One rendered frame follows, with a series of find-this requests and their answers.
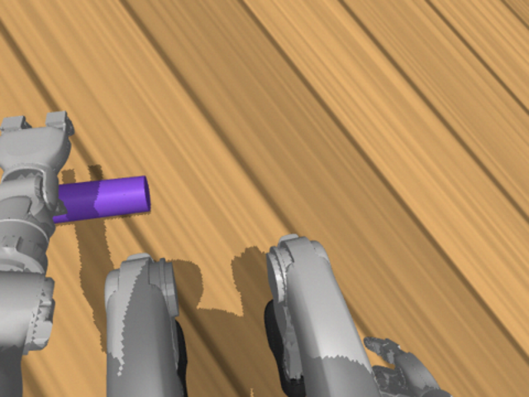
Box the left robot hand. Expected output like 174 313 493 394
0 111 74 216

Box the right robot foot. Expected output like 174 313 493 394
264 300 306 397

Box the left robot arm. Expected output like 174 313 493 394
0 163 59 397

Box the bottle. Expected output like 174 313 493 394
52 175 150 223

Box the right robot hand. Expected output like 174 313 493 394
364 337 441 397

